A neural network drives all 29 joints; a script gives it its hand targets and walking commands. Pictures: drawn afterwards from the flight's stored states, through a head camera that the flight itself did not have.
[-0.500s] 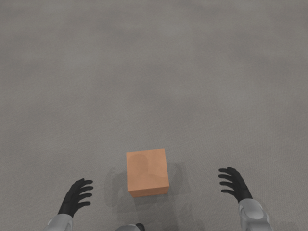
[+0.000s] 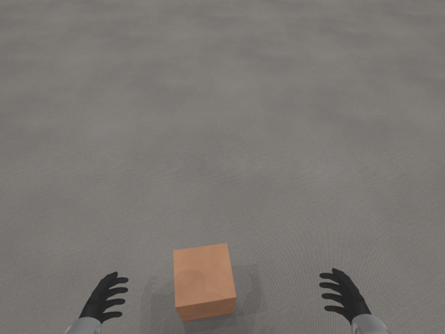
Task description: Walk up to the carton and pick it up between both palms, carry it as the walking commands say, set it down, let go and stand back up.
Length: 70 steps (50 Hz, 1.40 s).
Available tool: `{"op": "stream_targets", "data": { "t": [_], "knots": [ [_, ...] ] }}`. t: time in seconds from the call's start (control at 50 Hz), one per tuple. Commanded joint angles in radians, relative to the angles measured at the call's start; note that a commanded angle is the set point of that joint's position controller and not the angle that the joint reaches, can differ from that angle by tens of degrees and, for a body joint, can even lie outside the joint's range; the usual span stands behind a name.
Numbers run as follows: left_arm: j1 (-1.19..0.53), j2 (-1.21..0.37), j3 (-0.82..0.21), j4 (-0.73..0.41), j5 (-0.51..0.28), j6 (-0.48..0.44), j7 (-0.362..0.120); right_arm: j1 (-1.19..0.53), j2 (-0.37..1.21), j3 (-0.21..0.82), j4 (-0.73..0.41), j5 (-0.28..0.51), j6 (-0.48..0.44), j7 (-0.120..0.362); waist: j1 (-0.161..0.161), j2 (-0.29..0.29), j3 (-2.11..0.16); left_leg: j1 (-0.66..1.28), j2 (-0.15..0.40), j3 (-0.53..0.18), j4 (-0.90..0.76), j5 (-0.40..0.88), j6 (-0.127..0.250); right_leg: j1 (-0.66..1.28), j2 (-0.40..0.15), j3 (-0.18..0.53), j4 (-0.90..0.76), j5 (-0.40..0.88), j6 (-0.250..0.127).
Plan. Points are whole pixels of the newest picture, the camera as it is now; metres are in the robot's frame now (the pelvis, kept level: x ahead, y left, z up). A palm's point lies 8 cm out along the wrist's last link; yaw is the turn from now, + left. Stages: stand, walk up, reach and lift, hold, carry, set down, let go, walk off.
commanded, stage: let go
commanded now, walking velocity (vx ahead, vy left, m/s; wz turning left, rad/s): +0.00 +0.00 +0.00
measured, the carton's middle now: (204, 283) +0.39 +0.07 -0.65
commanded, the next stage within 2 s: stand in 0.06 s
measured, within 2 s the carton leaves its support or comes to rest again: neither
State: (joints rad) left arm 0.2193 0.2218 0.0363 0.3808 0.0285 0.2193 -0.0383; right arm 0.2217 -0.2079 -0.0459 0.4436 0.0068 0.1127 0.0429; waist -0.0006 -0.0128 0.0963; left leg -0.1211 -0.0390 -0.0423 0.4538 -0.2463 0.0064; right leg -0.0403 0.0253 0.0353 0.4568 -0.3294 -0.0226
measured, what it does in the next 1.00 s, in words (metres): stands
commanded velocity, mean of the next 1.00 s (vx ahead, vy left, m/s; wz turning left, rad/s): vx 0.00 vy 0.00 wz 0.00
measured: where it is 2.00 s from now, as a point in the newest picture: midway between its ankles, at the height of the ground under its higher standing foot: outside the picture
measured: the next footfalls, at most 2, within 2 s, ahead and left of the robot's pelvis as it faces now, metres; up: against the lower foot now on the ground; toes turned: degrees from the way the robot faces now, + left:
none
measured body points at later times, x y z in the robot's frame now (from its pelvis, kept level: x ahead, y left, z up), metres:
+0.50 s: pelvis +0.05 +0.01 -0.01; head +0.04 +0.02 +0.44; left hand +0.11 +0.29 -0.13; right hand +0.16 -0.24 -0.13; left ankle +0.01 +0.12 -0.74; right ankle -0.05 -0.11 -0.74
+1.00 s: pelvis +0.04 +0.02 -0.02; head +0.05 +0.03 +0.43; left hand +0.03 +0.29 -0.15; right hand +0.13 -0.24 -0.14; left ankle +0.01 +0.12 -0.74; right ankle -0.05 -0.11 -0.74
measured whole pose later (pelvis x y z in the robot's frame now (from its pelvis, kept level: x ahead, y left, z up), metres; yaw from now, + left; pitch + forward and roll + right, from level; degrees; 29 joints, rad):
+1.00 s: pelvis +0.04 +0.02 -0.02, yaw +8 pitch +2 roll +0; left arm 0.39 0.28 0.00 0.83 0.02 0.03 0.06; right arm 0.34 -0.24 0.00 0.85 -0.02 0.00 -0.04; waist 0.01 -0.02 -0.04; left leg -0.30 -0.10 -0.14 0.65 -0.38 0.04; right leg -0.12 -0.03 -0.11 0.55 -0.46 0.01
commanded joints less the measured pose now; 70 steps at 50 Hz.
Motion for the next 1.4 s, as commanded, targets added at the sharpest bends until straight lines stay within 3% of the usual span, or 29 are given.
{"op": "stream_targets", "data": {
  "t": [0.0, 0.04, 0.06, 0.08, 0.1, 0.16, 0.22, 0.26, 0.44, 0.56, 0.98, 1.38],
  "knots": [
    [-0.028, 0.098, 0.021, -0.1, -0.005, 0.006, 0.02, -0.039, -0.079, -0.018, -0.075, 0.006, -0.022, -0.01, 0.006, -0.012, -0.087, 0.129, -0.018, 0.025, 0.004, 0.227, -0.03, -0.13, -0.022, -0.02, -0.075, 0.376, 0.032],
    [-0.03, 0.095, 0.015, -0.103, -0.008, 0.013, 0.029, -0.041, -0.081, -0.014, -0.06, 0.007, -0.024, -0.015, 0.002, -0.012, -0.086, 0.12, -0.015, 0.023, 0.01, 0.224, -0.032, -0.129, -0.019, -0.025, -0.07, 0.373, 0.033],
    [0.013, 0.16, 0.031, 0.053, 0.015, -0.13, 0.054, 0.104, -0.169, -0.027, 0.096, -0.058, -0.081, -0.046, -0.018, -0.097, -0.042, -0.164, 0.096, -0.087, -0.064, -0.06, -0.04, -0.147, -0.087, -0.006, -0.074, -0.165, 0.051],
    [0.05, 0.157, 0.032, 0.058, 0.033, -0.184, 0.068, 0.09, -0.212, -0.042, 0.102, -0.064, -0.107, -0.061, 0.007, -0.059, 0.022, -0.233, 0.099, -0.104, -0.093, -0.188, -0.041, -0.193, -0.112, 0.057, -0.107, -0.274, 0.043],
    [0.041, 0.152, 0.028, 0.078, 0.037, -0.218, 0.071, 0.055, -0.191, -0.037, 0.108, -0.06, -0.129, -0.063, 0.003, -0.035, 0.042, -0.273, 0.089, -0.115, -0.095, -0.191, -0.039, -0.217, -0.126, 0.08, -0.104, -0.283, 0.037],
    [0.032, 0.156, 0.022, 0.122, 0.025, -0.276, 0.068, 0.03, -0.136, -0.018, 0.158, -0.045, -0.182, -0.045, 0.016, 0.048, -0.11, -0.23, 0.086, -0.146, -0.062, -0.009, -0.011, -0.141, -0.129, 0.074, -0.038, -0.078, 0.032],
    [0.052, 0.161, 0.02, 0.161, 0.014, -0.295, 0.068, 0.05, -0.141, -0.014, 0.202, -0.034, -0.202, -0.042, 0.022, 0.039, -0.204, -0.183, 0.089, -0.158, 0.002, 0.245, 0.012, -0.102, -0.127, 0.053, 0.006, 0.087, 0.035],
    [0.073, 0.163, 0.015, 0.184, 0.008, -0.292, 0.073, 0.082, -0.149, -0.013, 0.227, -0.031, -0.201, -0.047, 0.021, 0.026, -0.218, -0.169, 0.086, -0.156, 0.037, 0.351, 0.02, -0.098, -0.129, 0.039, 0.029, 0.187, 0.04],
    [0.155, 0.176, -0.002, 0.25, -0.007, -0.253, 0.089, 0.151, -0.159, -0.002, 0.279, -0.026, -0.168, -0.065, 0.021, -0.006, -0.181, -0.196, 0.063, -0.143, 0.119, 0.397, 0.034, -0.104, -0.133, -0.018, 0.087, 0.365, 0.031],
    [0.178, 0.177, -0.005, 0.285, -0.01, -0.233, 0.096, 0.155, -0.158, 0.006, 0.294, -0.023, -0.15, -0.075, 0.021, 0.002, -0.164, -0.2, 0.059, -0.146, 0.144, 0.422, 0.044, -0.104, -0.128, -0.046, 0.099, 0.369, 0.022],
    [0.234, 0.156, -0.017, 0.436, -0.005, -0.197, 0.097, 0.172, -0.148, 0.023, 0.384, -0.022, -0.116, -0.091, 0.016, 0.024, -0.085, -0.206, 0.048, -0.203, 0.104, 0.336, 0.058, -0.071, -0.12, -0.081, 0.032, 0.187, 0.006],
    [0.282, 0.088, -0.039, 0.627, -0.006, -0.198, 0.093, 0.185, -0.08, 0.049, 0.562, -0.016, -0.103, -0.095, 0.015, 0.017, -0.021, -0.183, 0.046, -0.199, 0.041, 0.288, 0.047, -0.033, -0.129, -0.082, -0.042, 0.186, -0.002]
  ]
}}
